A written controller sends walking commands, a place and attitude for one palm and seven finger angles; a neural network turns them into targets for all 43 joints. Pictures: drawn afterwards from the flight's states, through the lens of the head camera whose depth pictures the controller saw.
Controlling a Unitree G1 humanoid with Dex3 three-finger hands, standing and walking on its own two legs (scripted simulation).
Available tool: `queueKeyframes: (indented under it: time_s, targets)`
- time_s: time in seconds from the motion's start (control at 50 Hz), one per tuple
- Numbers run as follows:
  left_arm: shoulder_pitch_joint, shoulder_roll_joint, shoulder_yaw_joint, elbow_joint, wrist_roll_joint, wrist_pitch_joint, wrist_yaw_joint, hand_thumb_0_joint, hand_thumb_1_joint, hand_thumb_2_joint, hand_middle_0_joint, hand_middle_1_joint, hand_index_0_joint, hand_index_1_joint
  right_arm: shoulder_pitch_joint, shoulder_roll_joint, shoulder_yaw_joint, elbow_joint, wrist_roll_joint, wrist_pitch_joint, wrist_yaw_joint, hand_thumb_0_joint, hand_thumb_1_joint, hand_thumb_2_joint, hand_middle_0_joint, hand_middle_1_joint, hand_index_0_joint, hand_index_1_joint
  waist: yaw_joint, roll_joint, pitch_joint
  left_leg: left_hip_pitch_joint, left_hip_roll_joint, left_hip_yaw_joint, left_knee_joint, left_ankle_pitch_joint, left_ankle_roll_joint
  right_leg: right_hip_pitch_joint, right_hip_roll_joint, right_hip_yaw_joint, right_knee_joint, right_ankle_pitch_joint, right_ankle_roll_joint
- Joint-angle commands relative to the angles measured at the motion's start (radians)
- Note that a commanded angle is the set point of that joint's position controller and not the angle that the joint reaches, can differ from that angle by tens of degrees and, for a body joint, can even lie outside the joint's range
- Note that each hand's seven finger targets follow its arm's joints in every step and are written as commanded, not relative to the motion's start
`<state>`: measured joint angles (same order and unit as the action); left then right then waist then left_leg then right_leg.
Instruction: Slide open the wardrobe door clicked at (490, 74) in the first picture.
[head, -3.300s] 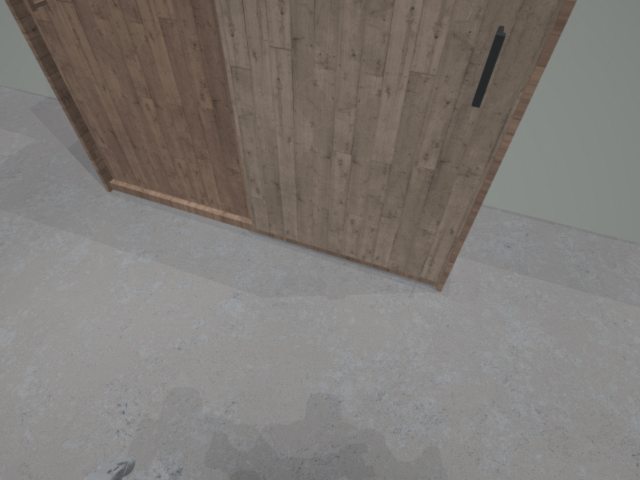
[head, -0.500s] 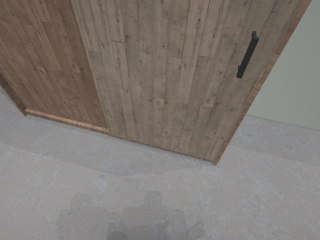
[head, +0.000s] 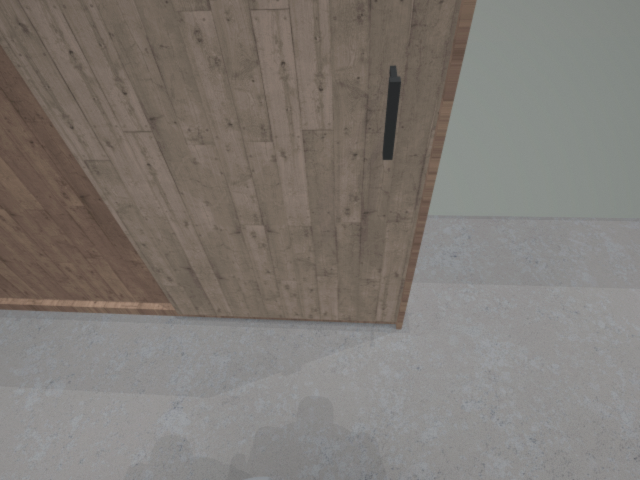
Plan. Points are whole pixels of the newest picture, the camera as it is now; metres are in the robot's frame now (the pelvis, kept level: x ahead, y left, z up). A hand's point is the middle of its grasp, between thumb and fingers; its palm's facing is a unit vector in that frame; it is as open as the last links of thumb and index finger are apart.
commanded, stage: take the last steps up to it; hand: right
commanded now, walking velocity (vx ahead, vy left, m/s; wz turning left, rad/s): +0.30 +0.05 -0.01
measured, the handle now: (390, 114) +0.68 -0.10 +0.09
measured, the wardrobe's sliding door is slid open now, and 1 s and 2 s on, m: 0.00 0.00 0.00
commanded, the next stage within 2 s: come to a stop and stand still in 0.50 s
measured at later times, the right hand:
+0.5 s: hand (437, 465) +0.18 -0.15 -0.17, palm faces +0.07 +0.98 -0.19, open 7.3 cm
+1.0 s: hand (443, 404) +0.27 -0.17 -0.18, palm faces +0.04 +0.97 -0.22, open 7.4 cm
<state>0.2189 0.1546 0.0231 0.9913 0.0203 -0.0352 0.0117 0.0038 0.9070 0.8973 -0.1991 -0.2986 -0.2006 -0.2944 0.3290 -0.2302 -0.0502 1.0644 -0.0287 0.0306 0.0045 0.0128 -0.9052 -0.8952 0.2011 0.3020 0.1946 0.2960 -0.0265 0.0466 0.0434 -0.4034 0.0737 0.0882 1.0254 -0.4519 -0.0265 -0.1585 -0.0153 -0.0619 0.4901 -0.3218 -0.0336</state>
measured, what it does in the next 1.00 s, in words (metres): walks ahead: left foot, then right foot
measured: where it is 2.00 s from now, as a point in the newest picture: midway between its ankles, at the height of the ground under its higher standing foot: outside the picture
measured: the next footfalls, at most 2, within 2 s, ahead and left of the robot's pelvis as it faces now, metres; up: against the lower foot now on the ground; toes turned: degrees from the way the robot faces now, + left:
left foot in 0.30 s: +0.20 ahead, +0.14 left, +0.00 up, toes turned +7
right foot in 0.62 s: +0.29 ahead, -0.09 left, +0.00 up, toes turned -10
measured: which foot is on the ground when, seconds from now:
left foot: up 0.00-0.28, down 0.30-0.64, up 0.66-1.00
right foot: down 0.00-0.30, up 0.32-0.60, down 0.62-1.00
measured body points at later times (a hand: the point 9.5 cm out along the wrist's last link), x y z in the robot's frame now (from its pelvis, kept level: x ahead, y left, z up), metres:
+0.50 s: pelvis +0.15 +0.03 +0.00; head +0.16 +0.03 +0.45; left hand +0.14 +0.26 -0.16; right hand +0.18 -0.20 -0.16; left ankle +0.16 +0.14 -0.74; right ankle +0.14 -0.08 -0.69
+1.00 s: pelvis +0.22 +0.02 +0.00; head +0.25 +0.01 +0.45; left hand +0.27 +0.26 -0.14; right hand +0.27 -0.22 -0.16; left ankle +0.23 +0.16 -0.69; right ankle +0.25 -0.08 -0.74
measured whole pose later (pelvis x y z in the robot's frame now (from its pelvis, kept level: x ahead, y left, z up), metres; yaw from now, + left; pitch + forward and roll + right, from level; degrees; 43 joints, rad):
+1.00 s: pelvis +0.22 +0.02 +0.00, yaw +1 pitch -1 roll +1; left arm 0.16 0.15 0.06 1.04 0.02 0.01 0.04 0.00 0.92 0.90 -0.20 -0.30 -0.20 -0.29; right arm 0.19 -0.20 -0.07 1.00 -0.02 0.06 -0.03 0.01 -0.91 -0.90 0.20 0.30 0.19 0.30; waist -0.01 0.01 0.11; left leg -0.41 0.04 0.04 0.90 -0.42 -0.03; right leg -0.24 -0.09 -0.17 0.49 -0.22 -0.02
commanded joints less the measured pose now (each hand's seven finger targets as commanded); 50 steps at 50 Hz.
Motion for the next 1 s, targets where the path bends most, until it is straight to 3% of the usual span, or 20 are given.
queueKeyframes:
  time_s: [0.0, 0.12, 0.18, 0.24, 0.26, 0.28, 0.3, 0.34, 0.38, 0.44, 0.54, 0.58, 0.6, 0.62, 0.64, 0.68, 0.74, 0.8, 0.86, 0.98]
  targets:
    - [0.114, 0.160, 0.039, 0.011, -0.003, -0.019, 0.017, 0.000, 0.900, 0.900, -0.200, -0.300, -0.200, -0.300, -0.054, -0.021, -0.003, -0.084, 0.001, -0.038, 0.017, 0.000, -0.900, -0.900, 0.200, 0.300, 0.200, 0.300, 0.041, -0.187, 0.056, -0.144, 0.038, -0.032, -0.043, 0.123, -0.014, 0.039, -0.229, 0.201, -0.297, 0.184, -0.135]
    - [0.183, 0.167, 0.045, 0.055, 0.005, -0.024, 0.019, 0.000, 0.900, 0.900, -0.200, -0.300, -0.200, -0.300, -0.168, -0.004, -0.004, -0.116, 0.003, -0.041, 0.021, 0.000, -0.900, -0.900, 0.200, 0.300, 0.200, 0.300, 0.064, -0.155, 0.088, -0.141, 0.035, -0.017, -0.259, 0.175, -0.014, 0.087, -0.254, 0.186, -0.297, 0.235, -0.146]
    - [0.187, 0.172, 0.049, 0.072, 0.010, -0.021, 0.019, 0.000, 0.900, 0.900, -0.200, -0.300, -0.200, -0.300, -0.188, -0.002, -0.009, -0.124, 0.005, -0.052, 0.022, 0.000, -0.900, -0.900, 0.200, 0.300, 0.200, 0.300, 0.063, -0.151, 0.083, -0.038, 0.010, 0.003, -0.375, 0.168, 0.004, 0.061, -0.263, 0.183, -0.239, 0.283, -0.134]
    - [0.170, 0.161, 0.045, 0.085, 0.003, -0.018, 0.017, 0.000, 0.900, 0.900, -0.200, -0.300, -0.200, -0.300, 0.013, -0.035, -0.026, -0.052, 0.001, -0.069, 0.016, 0.000, -0.900, -0.900, 0.200, 0.300, 0.200, 0.300, -0.034, -0.076, -0.006, 0.303, -0.039, 0.030, -0.549, 0.261, 0.033, -0.040, -0.177, 0.093, 0.011, 0.330, -0.069]
    - [0.186, 0.118, 0.037, 0.080, -0.008, -0.024, 0.010, 0.000, 0.900, 0.900, -0.200, -0.300, -0.200, -0.300, 0.128, -0.104, -0.041, -0.016, -0.005, -0.082, 0.006, 0.000, -0.900, -0.900, 0.200, 0.300, 0.200, 0.300, -0.080, 0.067, -0.085, 0.514, 0.110, -0.154, -0.606, 0.202, 0.094, -0.193, -0.102, 0.012, 0.250, 0.240, -0.025]
    - [0.197, 0.065, 0.025, 0.045, -0.013, -0.026, 0.004, 0.000, 0.900, 0.900, -0.200, -0.300, -0.200, -0.300, 0.229, -0.190, -0.061, 0.001, 0.000, -0.088, -0.008, 0.000, -0.900, -0.900, 0.200, 0.300, 0.200, 0.300, -0.094, 0.277, -0.146, 0.634, 0.355, -0.508, -0.739, 0.243, 0.201, -0.396, 0.013, -0.055, 0.539, -0.210, 0.012]
    - [0.142, 0.108, 0.036, 0.037, -0.011, -0.016, 0.005, 0.000, 0.900, 0.900, -0.200, -0.300, -0.200, -0.300, 0.207, -0.187, -0.058, 0.002, 0.015, -0.082, -0.014, 0.000, -0.900, -0.900, 0.200, 0.300, 0.200, 0.300, -0.100, 0.189, -0.130, 0.518, 0.367, -0.538, -0.803, 0.075, 0.242, -0.408, -0.030, 0.037, 0.666, -0.263, -0.003]
    - [0.068, 0.092, 0.042, 0.024, -0.001, -0.008, -0.005, 0.000, 0.900, 0.900, -0.200, -0.300, -0.200, -0.300, 0.055, -0.109, -0.040, -0.038, 0.011, -0.078, -0.022, 0.000, -0.900, -0.900, 0.200, 0.300, 0.200, 0.300, -0.047, 0.083, 0.012, 0.302, 0.318, -0.442, -0.851, -0.052, 0.235, -0.451, -0.097, 0.066, 0.723, -0.129, 0.000]
    - [0.115, 0.049, 0.038, 0.046, 0.005, 0.006, -0.011, 0.000, 0.900, 0.900, -0.200, -0.300, -0.200, -0.300, -0.014, -0.050, -0.021, -0.050, 0.004, -0.086, -0.029, 0.000, -0.900, -0.900, 0.200, 0.300, 0.200, 0.300, 0.013, 0.015, 0.016, 0.191, 0.253, -0.254, -0.839, 0.152, 0.196, -0.354, -0.118, 0.045, 0.623, -0.069, 0.022]
    - [0.150, 0.007, 0.027, 0.053, 0.003, 0.020, -0.014, 0.000, 0.900, 0.900, -0.200, -0.300, -0.200, -0.300, -0.027, -0.034, -0.012, -0.047, 0.001, -0.090, -0.029, 0.000, -0.900, -0.900, 0.200, 0.300, 0.200, 0.300, 0.047, 0.076, 0.019, 0.110, 0.203, -0.123, -0.826, 0.292, 0.182, -0.259, -0.109, -0.009, 0.427, -0.038, 0.047]
    - [0.120, 0.012, 0.023, 0.040, 0.002, 0.001, -0.018, 0.000, 0.900, 0.900, -0.200, -0.300, -0.200, -0.300, 0.000, -0.060, -0.016, -0.022, 0.007, -0.081, -0.021, 0.000, -0.900, -0.900, 0.200, 0.300, 0.200, 0.300, 0.041, 0.076, 0.015, 0.101, 0.158, -0.095, -0.764, 0.209, 0.155, -0.116, -0.061, -0.074, 0.159, 0.077, 0.053]
    - [0.185, 0.040, 0.027, 0.068, 0.002, -0.010, -0.015, 0.000, 0.900, 0.900, -0.200, -0.300, -0.200, -0.300, -0.004, -0.038, -0.013, -0.016, 0.009, -0.072, -0.019, 0.000, -0.900, -0.900, 0.200, 0.300, 0.200, 0.300, 0.070, 0.001, 0.006, 0.045, 0.110, -0.063, -0.655, 0.142, 0.114, 0.039, -0.059, -0.068, 0.016, 0.132, 0.056]
    - [0.228, 0.095, 0.032, 0.080, 0.004, -0.020, -0.005, 0.000, 0.900, 0.900, -0.200, -0.300, -0.200, -0.300, 0.019, 0.007, -0.003, -0.019, 0.012, -0.064, -0.019, 0.000, -0.900, -0.900, 0.200, 0.300, 0.200, 0.300, 0.080, -0.151, -0.016, -0.003, 0.037, -0.021, -0.504, 0.146, 0.071, 0.116, -0.160, 0.065, -0.067, 0.232, 0.027]
    - [0.256, 0.168, 0.038, 0.081, 0.009, -0.019, 0.008, 0.000, 0.900, 0.900, -0.200, -0.300, -0.200, -0.300, 0.045, 0.051, 0.007, -0.025, 0.021, -0.060, -0.020, 0.000, -0.900, -0.900, 0.200, 0.300, 0.200, 0.300, 0.075, -0.307, -0.041, -0.029, -0.032, 0.045, -0.368, 0.030, 0.017, 0.127, -0.340, 0.259, -0.145, 0.414, -0.061]
    - [0.231, 0.168, 0.031, 0.089, 0.009, -0.011, 0.023, 0.000, 0.900, 0.900, -0.200, -0.300, -0.200, -0.300, 0.022, 0.033, 0.010, -0.021, 0.017, -0.046, -0.031, 0.000, -0.900, -0.900, 0.200, 0.300, 0.200, 0.300, 0.077, -0.344, -0.033, 0.001, -0.041, 0.000, -0.242, -0.142, 0.003, 0.062, -0.398, 0.322, -0.218, 0.531, -0.105]
    - [0.109, 0.142, 0.015, 0.068, 0.003, -0.007, 0.042, 0.000, 0.900, 0.900, -0.200, -0.300, -0.200, -0.300, 0.033, 0.028, 0.015, 0.006, 0.014, -0.033, -0.034, 0.000, -0.900, -0.900, 0.200, 0.300, 0.200, 0.300, 0.028, -0.226, 0.022, 0.027, 0.011, -0.061, -0.184, -0.106, -0.002, -0.006, -0.379, 0.241, -0.174, 0.803, -0.146]
    - [0.069, 0.165, 0.035, 0.057, -0.005, 0.008, 0.050, 0.000, 0.900, 0.900, -0.200, -0.300, -0.200, -0.300, 0.034, 0.017, 0.007, 0.000, 0.014, -0.012, -0.034, 0.000, -0.900, -0.900, 0.200, 0.300, 0.200, 0.300, 0.035, -0.190, -0.056, 0.020, 0.007, -0.052, -0.203, -0.024, -0.012, 0.110, -0.339, 0.122, -0.114, 1.005, -0.136]
    - [0.068, 0.190, 0.058, 0.043, -0.004, 0.025, 0.054, 0.000, 0.900, 0.900, -0.200, -0.300, -0.200, -0.300, 0.001, 0.000, -0.011, -0.040, 0.005, 0.008, -0.033, 0.000, -0.900, -0.900, 0.200, 0.300, 0.200, 0.300, 0.046, -0.150, -0.092, -0.049, -0.016, -0.063, -0.078, -0.004, -0.011, 0.151, -0.352, 0.097, -0.099, 1.016, -0.150]
    - [0.018, 0.184, 0.067, 0.018, 0.000, 0.034, 0.048, 0.000, 0.900, 0.900, -0.200, -0.300, -0.200, -0.300, -0.016, 0.001, -0.026, -0.069, 0.006, 0.023, -0.033, 0.000, -0.900, -0.900, 0.200, 0.300, 0.200, 0.300, 0.033, -0.172, -0.097, -0.063, -0.024, -0.085, 0.005, 0.027, -0.016, 0.094, -0.338, 0.049, -0.106, 0.872, -0.142]
    - [-0.046, 0.183, 0.078, -0.017, 0.010, 0.046, 0.027, 0.000, 0.900, 0.900, -0.200, -0.300, -0.200, -0.300, -0.023, 0.009, -0.022, -0.113, 0.005, 0.011, -0.030, 0.000, -0.900, -0.900, 0.200, 0.300, 0.200, 0.300, 0.016, -0.256, -0.054, 0.079, -0.021, -0.030, -0.270, 0.047, 0.002, -0.041, -0.316, 0.057, -0.100, 0.540, -0.116]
